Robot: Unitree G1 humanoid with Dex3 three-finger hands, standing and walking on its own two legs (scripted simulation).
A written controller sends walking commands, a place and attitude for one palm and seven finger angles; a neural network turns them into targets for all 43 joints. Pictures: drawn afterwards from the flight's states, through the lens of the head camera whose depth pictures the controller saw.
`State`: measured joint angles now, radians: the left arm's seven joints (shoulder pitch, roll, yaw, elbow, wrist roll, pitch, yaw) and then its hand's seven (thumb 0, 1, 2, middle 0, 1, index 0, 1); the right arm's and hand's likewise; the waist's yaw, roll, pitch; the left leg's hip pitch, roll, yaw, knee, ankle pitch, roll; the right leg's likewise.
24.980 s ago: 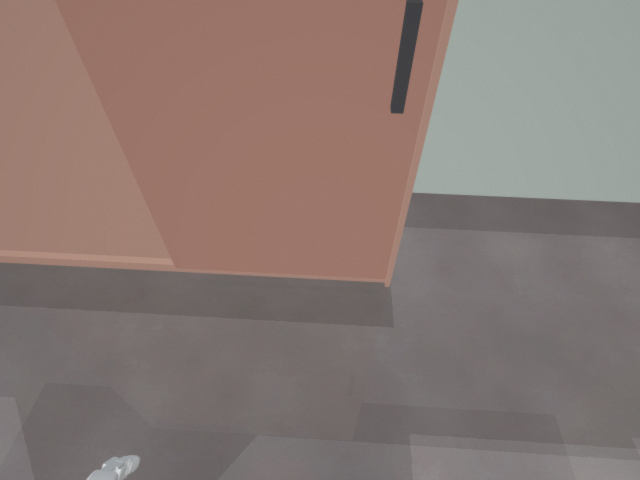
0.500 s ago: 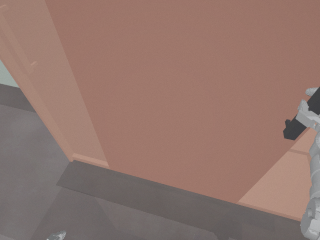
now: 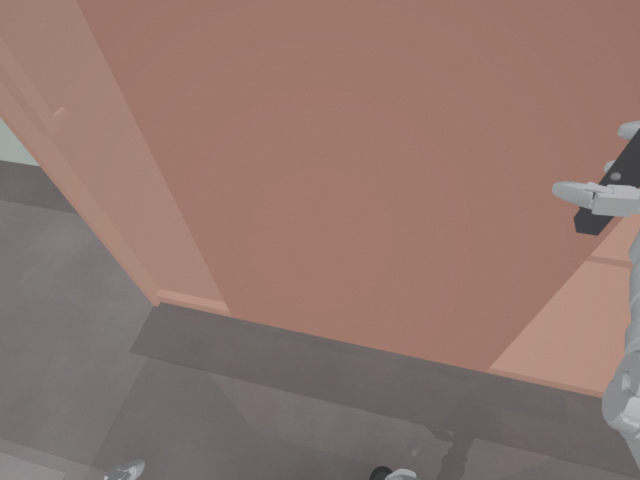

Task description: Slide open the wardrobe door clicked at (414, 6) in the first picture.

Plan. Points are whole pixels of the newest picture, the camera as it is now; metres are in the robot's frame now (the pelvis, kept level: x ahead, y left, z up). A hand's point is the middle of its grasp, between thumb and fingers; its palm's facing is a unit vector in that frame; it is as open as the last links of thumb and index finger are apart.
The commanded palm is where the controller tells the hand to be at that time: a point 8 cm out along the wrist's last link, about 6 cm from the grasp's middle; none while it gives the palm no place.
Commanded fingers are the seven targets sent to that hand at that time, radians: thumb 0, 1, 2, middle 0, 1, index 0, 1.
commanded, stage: loosen the grip on the handle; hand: right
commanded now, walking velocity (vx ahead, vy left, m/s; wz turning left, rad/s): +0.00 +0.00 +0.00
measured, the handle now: (628, 155) +0.51 -0.32 +0.14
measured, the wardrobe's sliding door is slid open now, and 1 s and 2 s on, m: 0.49 0.49 0.49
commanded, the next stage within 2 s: slip the hand off the handle in 0.22 s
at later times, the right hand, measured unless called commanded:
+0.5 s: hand (638, 180) +0.47 -0.31 +0.14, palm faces +0.41 +0.89 -0.20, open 14.3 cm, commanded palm +0.43 -0.35 +0.15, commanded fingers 0.00 0.55 -0.20 0.25 1.15 0.25 1.15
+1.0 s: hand out of the picture +0.46 -0.37 +0.14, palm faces +0.41 +0.89 -0.21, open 14.7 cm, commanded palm +0.41 -0.40 +0.15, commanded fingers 0.00 0.55 -0.20 0.25 1.15 0.25 1.15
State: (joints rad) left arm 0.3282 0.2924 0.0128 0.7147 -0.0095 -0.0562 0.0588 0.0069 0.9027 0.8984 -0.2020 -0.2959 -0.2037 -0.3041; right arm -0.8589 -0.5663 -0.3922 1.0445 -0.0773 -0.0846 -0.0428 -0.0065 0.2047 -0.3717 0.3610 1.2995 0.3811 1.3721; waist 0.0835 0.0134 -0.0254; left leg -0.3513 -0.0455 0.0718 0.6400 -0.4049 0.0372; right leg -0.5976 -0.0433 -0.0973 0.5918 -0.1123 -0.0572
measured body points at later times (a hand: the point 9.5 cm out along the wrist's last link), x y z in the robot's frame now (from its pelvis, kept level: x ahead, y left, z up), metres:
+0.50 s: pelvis +0.01 -0.01 +0.00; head +0.05 -0.03 +0.45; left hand +0.07 +0.26 -0.11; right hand +0.44 -0.36 +0.15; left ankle -0.05 +0.10 -0.72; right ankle +0.11 -0.09 -0.72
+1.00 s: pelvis +0.01 -0.01 +0.00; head +0.08 -0.04 +0.44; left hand +0.04 +0.27 -0.11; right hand +0.43 -0.41 +0.16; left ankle -0.05 +0.10 -0.72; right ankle +0.11 -0.09 -0.72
